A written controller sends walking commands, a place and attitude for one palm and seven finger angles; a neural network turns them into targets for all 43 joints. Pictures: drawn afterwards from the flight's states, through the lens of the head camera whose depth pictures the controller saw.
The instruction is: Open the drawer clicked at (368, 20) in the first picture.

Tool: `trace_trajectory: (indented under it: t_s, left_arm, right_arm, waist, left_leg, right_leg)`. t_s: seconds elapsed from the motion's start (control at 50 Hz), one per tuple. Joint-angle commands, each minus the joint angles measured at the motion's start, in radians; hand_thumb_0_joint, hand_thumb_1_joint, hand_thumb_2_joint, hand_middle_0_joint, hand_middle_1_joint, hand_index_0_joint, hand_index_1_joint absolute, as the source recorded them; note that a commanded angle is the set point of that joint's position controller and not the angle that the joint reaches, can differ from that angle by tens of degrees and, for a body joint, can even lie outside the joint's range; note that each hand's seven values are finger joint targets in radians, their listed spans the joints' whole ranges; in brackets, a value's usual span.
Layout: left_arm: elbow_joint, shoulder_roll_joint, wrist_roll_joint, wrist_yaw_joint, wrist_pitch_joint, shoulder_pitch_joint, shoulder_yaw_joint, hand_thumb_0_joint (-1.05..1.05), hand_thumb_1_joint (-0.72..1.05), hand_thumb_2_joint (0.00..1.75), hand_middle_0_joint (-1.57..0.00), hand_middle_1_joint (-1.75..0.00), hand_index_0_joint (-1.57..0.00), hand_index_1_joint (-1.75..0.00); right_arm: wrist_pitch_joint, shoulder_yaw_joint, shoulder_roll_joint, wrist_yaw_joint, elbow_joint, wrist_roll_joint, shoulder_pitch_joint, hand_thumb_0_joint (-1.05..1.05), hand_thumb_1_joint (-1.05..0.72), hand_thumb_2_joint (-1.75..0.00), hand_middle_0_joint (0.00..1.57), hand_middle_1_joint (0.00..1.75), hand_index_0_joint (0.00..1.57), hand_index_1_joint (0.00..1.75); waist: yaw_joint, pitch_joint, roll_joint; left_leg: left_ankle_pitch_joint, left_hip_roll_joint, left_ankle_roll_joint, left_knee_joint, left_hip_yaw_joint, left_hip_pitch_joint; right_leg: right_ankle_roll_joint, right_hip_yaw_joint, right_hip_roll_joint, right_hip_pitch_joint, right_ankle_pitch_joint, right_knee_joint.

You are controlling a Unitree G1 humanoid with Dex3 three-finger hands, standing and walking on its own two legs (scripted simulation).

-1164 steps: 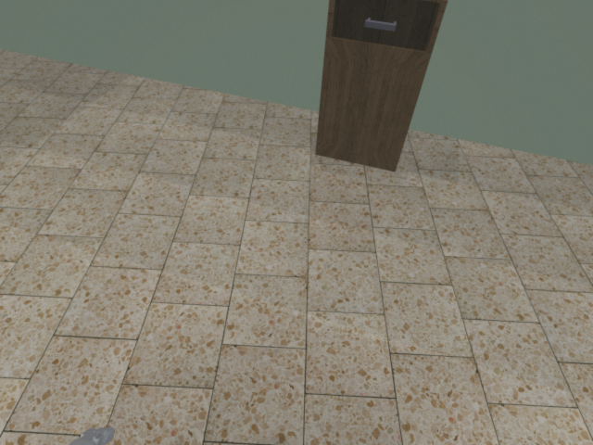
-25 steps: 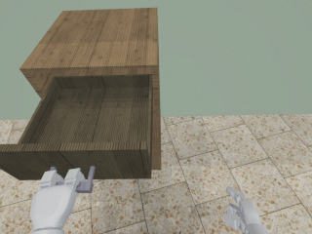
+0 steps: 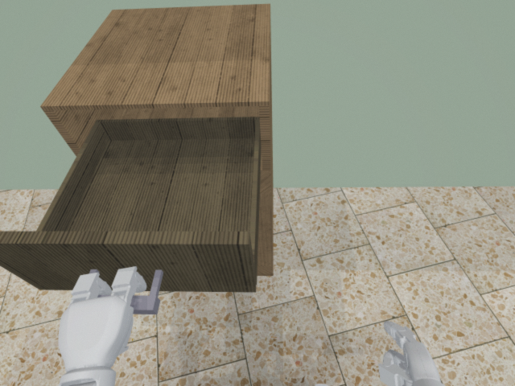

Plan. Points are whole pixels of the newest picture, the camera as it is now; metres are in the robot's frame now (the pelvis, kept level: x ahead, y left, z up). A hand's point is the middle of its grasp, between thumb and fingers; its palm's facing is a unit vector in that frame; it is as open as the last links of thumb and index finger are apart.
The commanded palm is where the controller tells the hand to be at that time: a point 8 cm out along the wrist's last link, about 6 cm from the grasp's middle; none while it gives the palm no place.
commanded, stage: open the thumb to release the handle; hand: left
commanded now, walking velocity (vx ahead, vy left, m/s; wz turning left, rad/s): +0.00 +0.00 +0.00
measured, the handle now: (121, 290) +0.25 +0.24 +0.01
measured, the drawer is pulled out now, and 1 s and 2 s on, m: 0.30 0.30 0.30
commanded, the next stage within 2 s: lift the hand off the handle in 0.22 s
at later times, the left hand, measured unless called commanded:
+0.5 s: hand (117, 329) +0.20 +0.24 -0.01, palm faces +0.00 -0.04 -1.00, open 13.8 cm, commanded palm +0.18 +0.24 +0.04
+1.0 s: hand (101, 316) +0.20 +0.24 +0.04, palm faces +0.04 -0.06 -1.00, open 13.7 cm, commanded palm +0.18 +0.24 +0.10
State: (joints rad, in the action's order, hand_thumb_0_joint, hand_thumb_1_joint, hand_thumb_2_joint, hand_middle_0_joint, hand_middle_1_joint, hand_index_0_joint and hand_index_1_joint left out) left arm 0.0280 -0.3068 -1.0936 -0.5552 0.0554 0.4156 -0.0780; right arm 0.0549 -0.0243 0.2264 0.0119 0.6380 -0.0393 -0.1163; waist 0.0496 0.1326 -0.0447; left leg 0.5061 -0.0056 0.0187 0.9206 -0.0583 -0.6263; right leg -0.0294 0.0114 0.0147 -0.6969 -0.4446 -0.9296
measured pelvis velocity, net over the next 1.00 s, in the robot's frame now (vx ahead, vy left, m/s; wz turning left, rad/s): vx -0.02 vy -0.01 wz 0.02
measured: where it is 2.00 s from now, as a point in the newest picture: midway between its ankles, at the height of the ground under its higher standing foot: outside the picture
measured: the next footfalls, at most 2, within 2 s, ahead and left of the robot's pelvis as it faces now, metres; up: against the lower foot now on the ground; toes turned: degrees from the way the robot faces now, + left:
none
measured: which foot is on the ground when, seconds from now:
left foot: down 0.00-1.00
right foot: down 0.00-1.00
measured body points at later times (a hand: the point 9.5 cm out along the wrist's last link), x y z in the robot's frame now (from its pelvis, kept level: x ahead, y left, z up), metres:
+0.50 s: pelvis -0.02 -0.01 +0.01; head +0.02 -0.04 +0.45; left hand +0.19 +0.24 +0.04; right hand +0.19 -0.24 -0.10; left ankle -0.03 +0.11 -0.69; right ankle +0.01 -0.10 -0.69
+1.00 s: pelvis -0.02 -0.01 +0.02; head +0.00 -0.04 +0.47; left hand +0.19 +0.24 +0.09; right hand +0.18 -0.23 -0.08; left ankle -0.03 +0.11 -0.69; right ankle +0.01 -0.10 -0.69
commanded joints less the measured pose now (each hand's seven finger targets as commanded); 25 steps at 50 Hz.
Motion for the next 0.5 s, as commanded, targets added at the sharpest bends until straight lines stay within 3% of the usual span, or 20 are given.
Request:
trace_trajectory:
  t_s: [0.0,0.04,0.1,0.16,0.24,0.26,0.3,0.32,0.34,0.42,0.48]
  left_arm:
    - [-0.128,-0.207,0.014,-0.001,0.035,-0.067,0.163,0.00,-0.15,0.45,-0.32,-1.24,-0.32,-1.24]
    - [-0.108,-0.195,0.009,0.016,0.024,-0.091,0.143,0.00,-0.29,0.39,-0.32,-1.22,-0.32,-1.22]
    - [-0.083,-0.201,0.012,0.029,-0.003,-0.104,0.159,0.00,-0.50,0.30,-0.30,-1.20,-0.30,-1.20]
    - [-0.066,-0.193,0.005,0.033,-0.028,-0.148,0.145,0.00,-0.50,0.30,-0.30,-1.20,-0.30,-1.20]
    - [-0.051,-0.193,-0.002,0.027,-0.046,-0.201,0.146,0.00,-0.50,0.30,-0.30,-1.20,-0.30,-1.20]
    - [-0.051,-0.197,-0.007,0.022,-0.051,-0.192,0.151,0.00,-0.50,0.30,-0.30,-1.20,-0.30,-1.20]
    - [-0.033,-0.157,-0.002,0.025,-0.043,-0.209,0.108,0.00,-0.50,0.30,-0.30,-1.20,-0.30,-1.20]
    - [-0.030,-0.165,-0.006,0.023,-0.049,-0.250,0.108,0.00,-0.50,0.30,-0.30,-1.20,-0.30,-1.20]
    - [-0.019,-0.176,-0.005,0.023,-0.046,-0.245,0.122,0.00,-0.50,0.30,-0.30,-1.20,-0.30,-1.20]
    - [-0.045,-0.199,-0.013,0.013,-0.051,-0.258,0.136,0.00,-0.50,0.30,-0.30,-1.20,-0.30,-1.20]
    - [-0.021,-0.187,-0.002,0.017,-0.044,-0.262,0.126,0.00,-0.50,0.30,-0.30,-1.20,-0.30,-1.20]
  right_arm:
    - [-0.049,-0.025,0.111,0.034,-0.164,0.010,0.127,0.00,-0.90,-0.90,0.20,0.30,0.20,0.30]
    - [-0.050,-0.020,0.104,0.038,-0.160,0.011,0.130,0.00,-0.90,-0.90,0.20,0.30,0.20,0.30]
    - [-0.056,-0.022,0.101,0.043,-0.157,0.008,0.123,0.00,-0.90,-0.90,0.20,0.30,0.20,0.30]
    - [-0.062,-0.019,0.098,0.043,-0.155,0.004,0.129,0.00,-0.90,-0.90,0.20,0.30,0.20,0.30]
    - [-0.068,-0.029,0.097,0.041,-0.148,0.005,0.118,0.00,-0.90,-0.90,0.20,0.30,0.20,0.30]
    - [-0.070,-0.029,0.099,0.040,-0.150,0.001,0.119,0.00,-0.90,-0.90,0.20,0.30,0.20,0.30]
    - [-0.071,-0.031,0.100,0.038,-0.146,0.002,0.117,0.00,-0.90,-0.90,0.20,0.30,0.20,0.30]
    - [-0.074,-0.029,0.101,0.038,-0.143,0.002,0.117,0.00,-0.90,-0.90,0.20,0.30,0.20,0.30]
    - [-0.074,-0.036,0.102,0.040,-0.138,0.004,0.113,0.00,-0.90,-0.90,0.20,0.30,0.20,0.30]
    - [-0.077,-0.037,0.104,0.042,-0.140,-0.001,0.111,0.00,-0.90,-0.90,0.20,0.30,0.20,0.30]
    - [-0.075,-0.039,0.106,0.041,-0.134,0.006,0.111,0.00,-0.90,-0.90,0.20,0.30,0.20,0.30]
  waist:
    - [0.017,0.171,0.052]
    - [0.017,0.150,0.030]
    - [0.020,0.154,0.047]
    - [0.013,0.119,0.042]
    - [0.010,0.142,0.029]
    - [0.019,0.162,0.031]
    - [-0.001,0.161,0.049]
    - [-0.005,0.139,0.043]
    - [0.003,0.160,0.058]
    - [0.011,0.214,0.021]
    - [0.001,0.176,0.052]
  left_leg:
    - [-0.335,0.040,-0.005,-0.155,0.047,0.119]
    - [-0.306,0.043,-0.005,-0.167,0.046,0.122]
    - [-0.299,0.045,-0.004,-0.174,0.045,0.127]
    - [-0.264,0.050,-0.001,-0.174,0.043,0.114]
    - [-0.265,0.049,-0.001,-0.169,0.044,0.121]
    - [-0.276,0.050,-0.001,-0.165,0.042,0.120]
    - [-0.270,0.050,-0.002,-0.158,0.043,0.114]
    - [-0.258,0.049,-0.001,-0.158,0.044,0.105]
    - [-0.255,0.049,0.001,-0.156,0.044,0.107]
    - [-0.285,0.052,0.000,-0.147,0.038,0.117]
    - [-0.267,0.049,-0.001,-0.154,0.044,0.099]
  right_leg:
    - [-0.017,-0.030,0.021,0.210,0.360,0.180]
    - [-0.018,-0.031,0.021,0.203,0.323,0.191]
    - [-0.017,-0.040,0.020,0.221,0.314,0.210]
    - [-0.014,-0.048,0.017,0.196,0.275,0.221]
    - [-0.016,-0.045,0.015,0.190,0.265,0.219]
    - [-0.015,-0.045,0.016,0.195,0.279,0.210]
    - [-0.013,-0.044,0.011,0.193,0.285,0.216]
    - [-0.012,-0.042,0.011,0.168,0.263,0.212]
    - [-0.012,-0.041,0.011,0.182,0.262,0.214]
    - [-0.014,-0.051,0.008,0.200,0.304,0.198]
    - [-0.013,-0.042,0.010,0.189,0.284,0.205]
